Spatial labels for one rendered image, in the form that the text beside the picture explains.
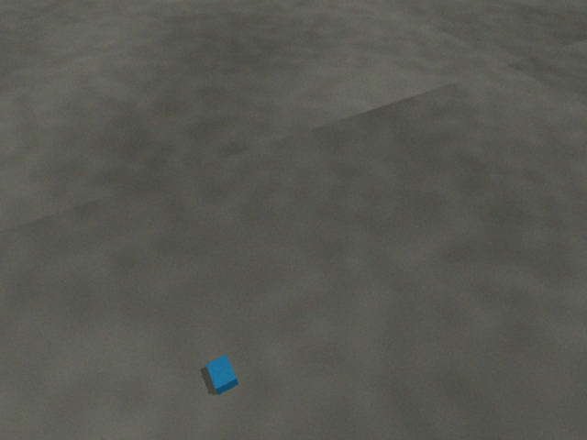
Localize small box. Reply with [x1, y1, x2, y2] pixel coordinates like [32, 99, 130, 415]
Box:
[206, 355, 238, 395]

